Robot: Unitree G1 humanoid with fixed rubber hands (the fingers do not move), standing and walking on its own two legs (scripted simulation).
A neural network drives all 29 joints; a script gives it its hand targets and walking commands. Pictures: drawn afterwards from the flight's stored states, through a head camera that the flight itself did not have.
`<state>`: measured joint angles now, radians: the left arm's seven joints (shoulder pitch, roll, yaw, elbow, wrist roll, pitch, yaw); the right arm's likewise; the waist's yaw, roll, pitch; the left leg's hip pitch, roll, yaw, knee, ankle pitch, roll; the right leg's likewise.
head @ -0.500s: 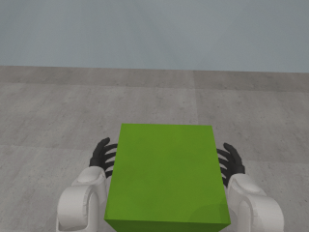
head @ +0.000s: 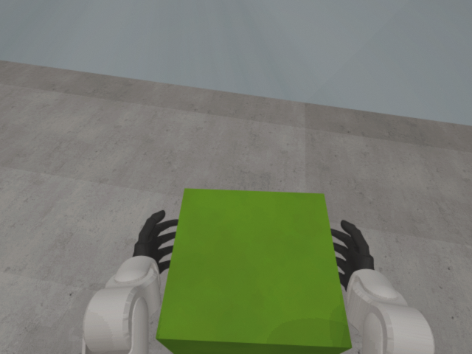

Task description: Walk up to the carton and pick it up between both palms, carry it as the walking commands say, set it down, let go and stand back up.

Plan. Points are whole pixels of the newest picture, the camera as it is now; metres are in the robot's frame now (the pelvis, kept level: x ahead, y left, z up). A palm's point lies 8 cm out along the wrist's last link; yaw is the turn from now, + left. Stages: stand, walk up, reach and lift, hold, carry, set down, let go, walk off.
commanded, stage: carry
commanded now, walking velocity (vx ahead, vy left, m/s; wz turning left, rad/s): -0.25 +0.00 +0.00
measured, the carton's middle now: (249, 285) +0.24 +0.01 +0.02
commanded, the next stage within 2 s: none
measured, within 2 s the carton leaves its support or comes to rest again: neither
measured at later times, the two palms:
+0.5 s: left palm out of the picture +0.05 +0.15 +0.10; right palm out of the picture +0.11 -0.14 +0.09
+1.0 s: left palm out of the picture -0.08 +0.20 +0.09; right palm out of the picture +0.04 -0.07 +0.09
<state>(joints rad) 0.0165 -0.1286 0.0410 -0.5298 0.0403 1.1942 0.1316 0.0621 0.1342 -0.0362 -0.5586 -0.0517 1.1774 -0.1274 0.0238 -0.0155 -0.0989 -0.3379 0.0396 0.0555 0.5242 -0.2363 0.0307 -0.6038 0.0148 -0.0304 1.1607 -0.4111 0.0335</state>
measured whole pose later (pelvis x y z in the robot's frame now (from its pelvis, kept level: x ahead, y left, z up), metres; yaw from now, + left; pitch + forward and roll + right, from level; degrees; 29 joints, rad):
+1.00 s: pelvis -0.23 -0.03 -0.01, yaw +26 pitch +5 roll -1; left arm 0.07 -0.13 0.03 -0.59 0.04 1.17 0.14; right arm 0.07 0.13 -0.03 -0.60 -0.04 1.18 -0.13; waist -0.03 0.04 -0.11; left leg -0.44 -0.05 -0.06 0.53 -0.18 0.04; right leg -0.39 -0.03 -0.09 0.64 -0.39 0.06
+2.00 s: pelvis -0.29 -0.04 +0.00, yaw +62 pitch +4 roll +2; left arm 0.10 -0.14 0.04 -0.59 0.03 1.15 0.13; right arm 0.07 0.13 -0.01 -0.60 -0.04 1.19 -0.13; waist -0.01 0.03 -0.09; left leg -0.60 0.00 0.05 1.12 -0.38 -0.03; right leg -0.30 -0.12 -0.22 0.52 -0.29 -0.03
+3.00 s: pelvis -0.37 -0.08 -0.01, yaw +94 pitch +4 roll +2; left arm 0.07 -0.13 0.05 -0.59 0.04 1.18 0.13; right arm 0.04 0.13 -0.01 -0.58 -0.04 1.20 -0.13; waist 0.01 -0.03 -0.09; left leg -0.29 0.01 0.12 0.50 -0.28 0.00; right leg -0.38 -0.18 -0.23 0.65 -0.31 0.02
